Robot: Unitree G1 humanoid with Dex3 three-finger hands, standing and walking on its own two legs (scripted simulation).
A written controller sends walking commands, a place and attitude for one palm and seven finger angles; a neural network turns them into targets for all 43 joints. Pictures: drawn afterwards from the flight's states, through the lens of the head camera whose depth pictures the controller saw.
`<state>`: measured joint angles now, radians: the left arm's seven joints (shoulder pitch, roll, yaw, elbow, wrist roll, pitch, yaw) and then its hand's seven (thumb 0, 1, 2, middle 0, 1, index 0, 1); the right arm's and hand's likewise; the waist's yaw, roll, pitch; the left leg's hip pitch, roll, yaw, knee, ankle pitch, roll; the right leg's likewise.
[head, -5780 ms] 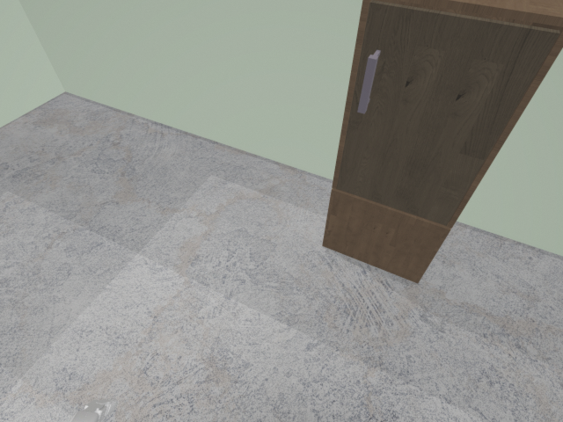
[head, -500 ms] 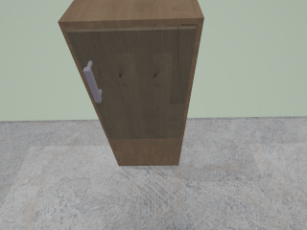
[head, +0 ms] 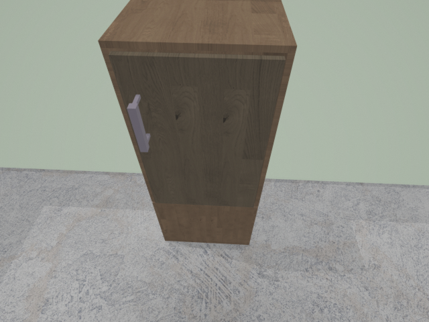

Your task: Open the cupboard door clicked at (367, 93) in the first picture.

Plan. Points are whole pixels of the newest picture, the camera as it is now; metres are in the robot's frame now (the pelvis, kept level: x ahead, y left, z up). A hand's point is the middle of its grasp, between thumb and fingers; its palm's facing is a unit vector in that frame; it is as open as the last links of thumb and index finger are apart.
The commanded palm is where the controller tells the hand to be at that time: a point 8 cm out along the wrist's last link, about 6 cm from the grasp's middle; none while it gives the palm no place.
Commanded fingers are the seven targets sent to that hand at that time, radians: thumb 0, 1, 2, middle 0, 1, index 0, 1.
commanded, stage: look again from close up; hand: left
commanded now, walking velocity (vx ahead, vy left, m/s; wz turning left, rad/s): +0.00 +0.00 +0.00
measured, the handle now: (141, 124) +0.55 +0.23 +0.04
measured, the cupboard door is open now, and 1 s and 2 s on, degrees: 0 0 0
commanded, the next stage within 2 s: raise the hand with hooked fingers in 0.56 s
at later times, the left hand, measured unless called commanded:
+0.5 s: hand out of the picture -0.01 +0.21 -0.18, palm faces +0.01 -0.98 -0.21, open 7.4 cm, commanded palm none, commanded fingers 0.00 0.90 0.90 -0.20 -0.30 -0.20 -0.30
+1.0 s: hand (115, 287) +0.18 +0.19 -0.02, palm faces +0.01 -1.00 +0.00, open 8.1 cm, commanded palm +0.11 +0.27 -0.05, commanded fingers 0.00 0.48 0.72 -0.23 -0.57 -0.23 -0.57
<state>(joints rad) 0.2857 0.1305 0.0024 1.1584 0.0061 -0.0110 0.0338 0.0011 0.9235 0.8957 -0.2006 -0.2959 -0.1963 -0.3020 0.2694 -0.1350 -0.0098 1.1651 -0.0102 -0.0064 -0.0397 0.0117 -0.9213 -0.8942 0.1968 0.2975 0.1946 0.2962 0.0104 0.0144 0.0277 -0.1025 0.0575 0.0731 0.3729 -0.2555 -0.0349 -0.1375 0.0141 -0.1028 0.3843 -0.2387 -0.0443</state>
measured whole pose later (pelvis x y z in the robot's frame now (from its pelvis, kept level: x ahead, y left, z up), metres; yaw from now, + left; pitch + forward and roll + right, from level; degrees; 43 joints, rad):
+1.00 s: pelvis -0.03 +0.02 -0.05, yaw -1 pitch +9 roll +1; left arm 0.37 0.17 0.16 0.17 -0.23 -0.51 -0.27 0.01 0.71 0.81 -0.21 -0.43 -0.21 -0.43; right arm 0.16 -0.26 -0.08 0.60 0.01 -0.28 0.00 0.02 -0.91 -0.89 0.20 0.30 0.19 0.30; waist -0.02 -0.04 -0.12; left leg -0.58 0.02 0.07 0.86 -0.43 0.00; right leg -0.62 -0.04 -0.07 0.88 -0.42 -0.03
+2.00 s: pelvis -0.04 +0.04 -0.05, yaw +1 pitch +8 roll -2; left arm 0.09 0.38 0.37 0.25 -0.35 -0.24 -0.43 -0.01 -0.43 0.33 -0.30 -1.15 -0.29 -1.16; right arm 0.24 -0.26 0.05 0.53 0.05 -0.24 -0.06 0.01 -0.90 -0.89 0.20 0.30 0.20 0.30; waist 0.02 0.03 -0.08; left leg -0.59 0.02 0.03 0.88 -0.43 0.03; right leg -0.57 -0.04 -0.11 0.81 -0.38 0.00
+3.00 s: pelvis -0.04 +0.02 -0.04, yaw +1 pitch +7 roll -1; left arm -0.15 0.41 0.43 0.50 -0.34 -0.25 -0.51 -0.01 -0.50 0.30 -0.30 -1.20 -0.30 -1.20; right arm 0.26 -0.29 0.05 0.58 0.05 -0.20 -0.09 0.01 -0.90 -0.89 0.20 0.30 0.20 0.30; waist 0.01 0.03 -0.05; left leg -0.53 0.04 0.02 0.79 -0.39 0.00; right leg -0.52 -0.02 -0.11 0.75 -0.35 -0.03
